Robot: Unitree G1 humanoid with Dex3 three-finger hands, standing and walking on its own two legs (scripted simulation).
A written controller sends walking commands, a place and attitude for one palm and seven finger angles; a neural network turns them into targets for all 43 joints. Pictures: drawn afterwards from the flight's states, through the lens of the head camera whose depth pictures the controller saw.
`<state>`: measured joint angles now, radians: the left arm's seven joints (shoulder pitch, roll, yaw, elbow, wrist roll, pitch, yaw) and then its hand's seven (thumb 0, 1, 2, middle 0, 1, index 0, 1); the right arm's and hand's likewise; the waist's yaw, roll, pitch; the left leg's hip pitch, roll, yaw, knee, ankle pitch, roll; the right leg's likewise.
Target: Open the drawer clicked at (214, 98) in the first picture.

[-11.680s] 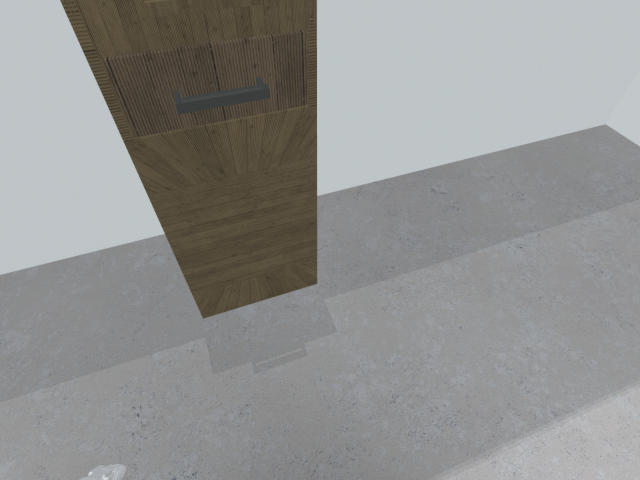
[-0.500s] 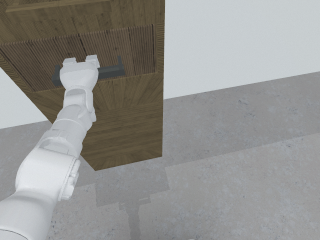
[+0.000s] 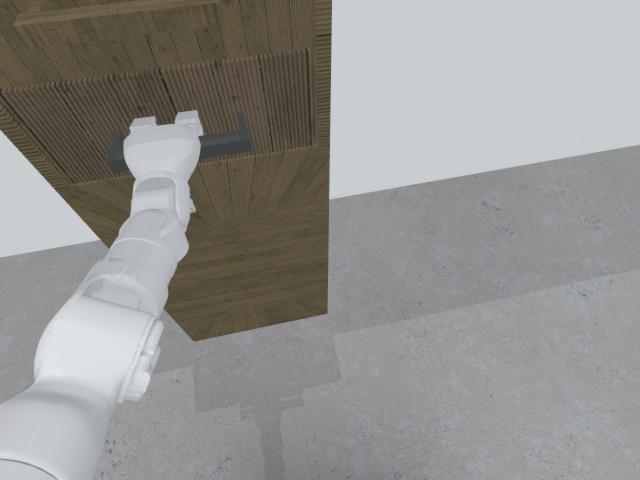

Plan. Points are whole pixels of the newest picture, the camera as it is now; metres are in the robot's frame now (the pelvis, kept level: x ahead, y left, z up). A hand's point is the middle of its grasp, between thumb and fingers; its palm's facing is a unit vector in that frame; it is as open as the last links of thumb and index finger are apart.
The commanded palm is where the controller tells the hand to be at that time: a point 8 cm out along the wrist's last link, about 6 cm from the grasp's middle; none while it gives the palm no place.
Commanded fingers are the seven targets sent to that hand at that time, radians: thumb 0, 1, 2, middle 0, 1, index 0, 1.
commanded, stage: close the thumb around the handle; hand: left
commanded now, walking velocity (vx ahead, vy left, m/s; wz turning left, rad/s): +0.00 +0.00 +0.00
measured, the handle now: (181, 139) +0.55 +0.16 +0.09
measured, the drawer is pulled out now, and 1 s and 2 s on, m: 0.00 0.04 0.10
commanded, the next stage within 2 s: pull the drawer open in 0.36 s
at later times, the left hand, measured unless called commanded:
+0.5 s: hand (180, 180) +0.50 +0.16 +0.06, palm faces -0.01 -0.01 -1.00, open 5.6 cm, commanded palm +0.47 +0.17 +0.11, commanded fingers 0.00 0.90 0.90 -0.40 -1.35 -0.40 -1.35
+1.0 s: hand (181, 205) +0.46 +0.16 +0.06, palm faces +0.03 -0.05 -1.00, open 5.5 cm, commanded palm +0.44 +0.17 +0.11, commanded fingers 0.00 0.90 0.90 -0.40 -1.35 -0.40 -1.35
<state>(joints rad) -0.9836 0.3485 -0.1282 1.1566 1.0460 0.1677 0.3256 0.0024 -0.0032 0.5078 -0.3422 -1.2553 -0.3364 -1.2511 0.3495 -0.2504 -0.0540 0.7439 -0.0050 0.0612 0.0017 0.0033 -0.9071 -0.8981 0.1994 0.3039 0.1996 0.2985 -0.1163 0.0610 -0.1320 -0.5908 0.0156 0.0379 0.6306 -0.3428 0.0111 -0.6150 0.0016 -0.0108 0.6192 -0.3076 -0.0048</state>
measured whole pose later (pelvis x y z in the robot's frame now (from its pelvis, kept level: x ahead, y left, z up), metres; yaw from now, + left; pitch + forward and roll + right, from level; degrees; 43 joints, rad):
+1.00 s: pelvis +0.02 +0.00 +0.01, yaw -1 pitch +13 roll +0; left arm -0.65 0.26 -0.19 0.76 1.02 0.26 0.29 0.01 0.76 0.80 -0.32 -1.35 -0.38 -1.35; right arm 0.25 -0.25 -0.05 0.69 0.02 0.12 0.01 0.01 -0.91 -0.90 0.20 0.30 0.20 0.30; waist -0.04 0.06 -0.14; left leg -0.43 0.01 0.06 0.56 -0.34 0.01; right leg -0.47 0.00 0.01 0.57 -0.32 0.00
